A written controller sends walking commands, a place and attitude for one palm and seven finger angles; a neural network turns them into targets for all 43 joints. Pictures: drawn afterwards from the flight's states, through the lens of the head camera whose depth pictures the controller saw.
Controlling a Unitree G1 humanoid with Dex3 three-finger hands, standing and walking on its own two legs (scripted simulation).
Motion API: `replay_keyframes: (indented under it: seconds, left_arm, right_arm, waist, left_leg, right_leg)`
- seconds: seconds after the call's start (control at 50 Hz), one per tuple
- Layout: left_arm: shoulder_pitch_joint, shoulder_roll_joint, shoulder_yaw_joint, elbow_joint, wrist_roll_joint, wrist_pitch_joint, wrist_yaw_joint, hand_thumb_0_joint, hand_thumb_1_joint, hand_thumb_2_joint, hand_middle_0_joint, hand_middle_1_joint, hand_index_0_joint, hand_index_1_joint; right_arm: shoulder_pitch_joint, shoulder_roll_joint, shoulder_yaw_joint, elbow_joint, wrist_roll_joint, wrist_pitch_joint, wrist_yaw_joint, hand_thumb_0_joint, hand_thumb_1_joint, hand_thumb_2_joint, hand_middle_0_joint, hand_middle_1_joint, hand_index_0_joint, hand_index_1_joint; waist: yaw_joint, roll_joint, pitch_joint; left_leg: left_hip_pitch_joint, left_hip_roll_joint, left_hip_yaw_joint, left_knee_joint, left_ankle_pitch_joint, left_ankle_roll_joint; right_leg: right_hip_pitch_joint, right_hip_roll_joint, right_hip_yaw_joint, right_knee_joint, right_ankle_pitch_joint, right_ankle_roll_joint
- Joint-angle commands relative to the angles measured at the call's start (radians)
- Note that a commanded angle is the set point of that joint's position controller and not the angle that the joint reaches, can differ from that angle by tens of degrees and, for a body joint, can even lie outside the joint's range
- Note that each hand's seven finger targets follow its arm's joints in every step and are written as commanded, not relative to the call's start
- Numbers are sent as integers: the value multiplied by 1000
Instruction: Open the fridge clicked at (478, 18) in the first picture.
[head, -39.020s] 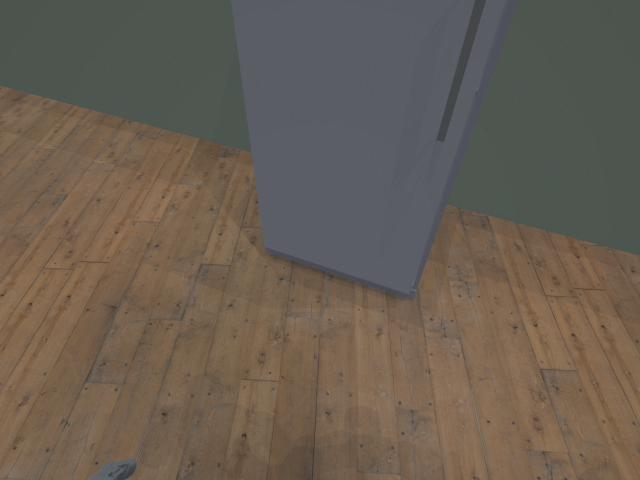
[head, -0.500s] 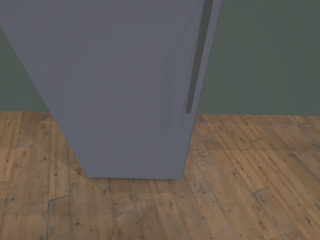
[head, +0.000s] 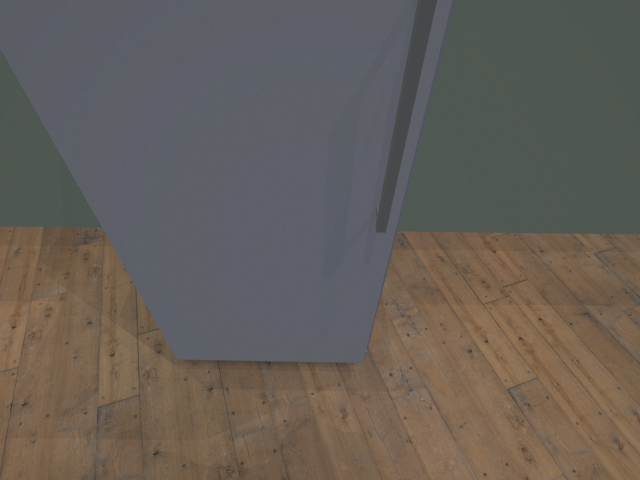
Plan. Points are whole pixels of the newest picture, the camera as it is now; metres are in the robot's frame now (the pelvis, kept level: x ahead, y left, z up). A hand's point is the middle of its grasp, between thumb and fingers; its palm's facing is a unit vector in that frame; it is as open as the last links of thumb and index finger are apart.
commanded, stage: look again from close up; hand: right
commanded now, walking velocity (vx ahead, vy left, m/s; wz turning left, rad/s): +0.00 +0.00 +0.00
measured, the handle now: (397, 132) +0.56 -0.07 +0.16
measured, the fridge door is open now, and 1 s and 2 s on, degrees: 1 1 1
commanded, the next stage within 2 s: shuffle to correct the standing spot in 0.08 s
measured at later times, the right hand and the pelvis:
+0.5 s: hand out of the picture +0.02 -0.16 -0.18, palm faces -0.01 +0.98 -0.20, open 7.4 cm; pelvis +0.03 +0.02 -0.01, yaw +1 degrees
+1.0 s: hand out of the picture +0.09 -0.16 -0.19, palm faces +0.02 +0.98 -0.17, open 7.3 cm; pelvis +0.09 +0.01 -0.01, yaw +2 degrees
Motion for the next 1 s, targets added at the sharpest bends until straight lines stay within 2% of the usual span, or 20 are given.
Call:
replay_keyframes:
  seconds: [0.0,0.16,0.22,0.34,0.42,0.46,0.5,0.54,0.58,0.62,0.66,0.7,0.74,0.76,0.78,0.8,0.82,0.86,0.92,0.98]
  left_arm:
    - [4,163,21,-48,4,-15,9,0,900,900,-200,-300,-200,-300]
    - [-12,180,23,-51,4,-12,7,0,900,900,-200,-300,-200,-300]
    - [27,85,-2,-24,9,-2,5,0,900,900,-200,-300,-200,-300]
    - [61,99,15,-19,15,9,4,0,900,900,-200,-300,-200,-300]
    - [90,92,29,-22,12,6,11,0,900,900,-200,-300,-200,-300]
    - [108,74,31,-22,9,0,16,0,900,900,-200,-300,-200,-300]
    - [110,33,27,-29,8,-7,22,0,900,900,-200,-300,-200,-300]
    - [87,-13,21,-49,11,-6,24,0,900,900,-200,-300,-200,-300]
    - [42,-19,28,-75,9,-10,26,0,900,900,-200,-300,-200,-300]
    - [27,-42,32,-78,5,-13,23,0,900,900,-200,-300,-200,-300]
    - [21,-74,26,-81,1,-11,20,0,900,900,-200,-300,-200,-300]
    - [83,-104,16,-62,-6,-6,27,0,900,900,-200,-300,-200,-300]
    - [230,-83,21,-17,-3,-12,41,0,900,900,-200,-300,-200,-300]
    - [281,-11,38,-17,0,-22,48,0,900,900,-200,-300,-200,-300]
    - [289,27,41,-17,-4,-20,53,0,900,900,-200,-300,-200,-300]
    - [250,23,38,-20,-9,-10,51,0,900,900,-200,-300,-200,-300]
    - [205,25,27,-26,-5,-9,56,0,900,900,-200,-300,-200,-300]
    - [146,4,24,-52,-1,-6,61,0,900,900,-200,-300,-200,-300]
    - [115,44,49,-81,6,4,60,0,900,900,-200,-300,-200,-300]
    - [88,60,64,-109,10,8,55,0,900,900,-200,-300,-200,-300]
  right_arm:
    - [11,-167,-28,-42,-1,-14,-12,0,-900,-900,200,300,200,300]
    - [-8,-187,-29,-42,0,-16,-10,0,-900,-900,200,300,200,300]
    - [41,-87,-5,-12,5,2,-11,0,-900,-900,200,300,200,300]
    - [90,-71,-15,-12,-6,16,2,0,-900,-900,200,300,200,300]
    - [145,-44,-22,-10,-10,12,9,0,-900,-900,200,300,200,300]
    - [185,-37,-27,-4,-10,6,8,0,-900,-900,200,300,200,300]
    - [246,-44,-38,12,-10,1,3,0,-900,-900,200,300,200,300]
    - [326,-67,-54,35,-6,-3,-9,0,-900,-900,200,300,200,300]
    - [373,-41,-55,45,-10,-8,-21,0,-900,-900,200,300,200,300]
    - [356,-24,-58,39,-15,-11,-26,0,-900,-900,200,300,200,300]
    - [327,-4,-55,26,-18,-12,-33,0,-900,-900,200,300,200,300]
    - [271,12,-42,11,-14,-10,-37,0,-900,-900,200,300,200,300]
    - [245,13,-40,2,1,-5,-37,0,-900,-900,200,300,200,300]
    - [269,27,-40,-1,10,-5,-37,0,-900,-900,200,300,200,300]
    - [291,64,-32,-6,17,-1,-40,0,-900,-900,200,300,200,300]
    - [301,74,-29,-3,7,5,-46,0,-900,-900,200,300,200,300]
    - [269,62,-34,-3,-5,23,-49,0,-900,-900,200,300,200,300]
    - [233,66,-37,-18,-14,38,-45,0,-900,-900,200,300,200,300]
    - [226,75,-48,-42,-16,56,-32,0,-900,-900,200,300,200,300]
    - [198,63,-62,-83,-17,67,-24,0,-900,-900,200,300,200,300]
  waist:
    - [-1,5,-5]
    - [2,14,-17]
    - [2,15,3]
    - [-1,-26,85]
    - [-9,-38,118]
    - [-15,-2,100]
    - [-30,89,69]
    - [-54,225,67]
    - [-71,191,69]
    - [-57,102,62]
    - [-41,40,72]
    - [10,29,52]
    - [66,31,-27]
    - [72,-67,-105]
    - [55,-174,-121]
    - [27,-167,-68]
    - [17,-186,22]
    - [-1,-108,119]
    - [-4,-55,30]
    - [-10,-63,-51]
  left_leg:
    - [-27,124,-99,-65,141,20]
    - [-24,123,-103,-72,159,21]
    - [-49,113,-89,-73,33,0]
    - [-153,70,-64,18,-161,10]
    - [-171,57,-47,75,-124,18]
    - [-142,67,-72,68,-62,32]
    - [-30,118,-162,19,34,62]
    - [127,216,-297,-39,265,134]
    - [201,265,-312,-8,541,210]
    - [214,259,-272,10,572,237]
    - [146,247,-240,14,619,222]
    - [27,204,-174,62,707,176]
    - [-33,109,-93,216,681,83]
    - [-130,52,-63,311,454,35]
    - [-193,14,-10,417,-21,-11]
    - [-177,13,-16,493,-383,-18]
    - [-184,24,-32,550,-403,-23]
    - [-219,59,-29,574,-371,-28]
    - [-274,44,-6,630,-301,-37]
    - [-318,37,-19,705,-251,-40]
  right_leg:
    - [7,-125,118,-67,118,-7]
    - [23,-127,116,-62,125,-4]
    - [14,-128,109,-71,28,10]
    - [-41,-166,150,-102,-256,-18]
    - [-69,-197,168,-75,-239,-47]
    - [-70,-182,139,5,-128,-47]
    - [-146,-119,43,162,-58,-23]
    - [-342,-42,-52,396,-257,13]
    - [-463,-66,-8,584,-361,10]
    - [-483,-80,-6,601,-358,12]
    - [-424,-79,-6,531,-320,16]
    - [-244,-62,-19,337,-182,22]
    - [23,-40,-33,102,194,9]
    - [181,-184,107,122,535,-45]
    - [202,-352,244,118,891,-161]
    - [95,-397,226,55,936,-208]
    - [-4,-393,247,18,896,-207]
    - [-118,-373,214,-4,794,-200]
    - [-43,-352,174,20,717,-197]
    - [-18,-342,142,34,628,-192]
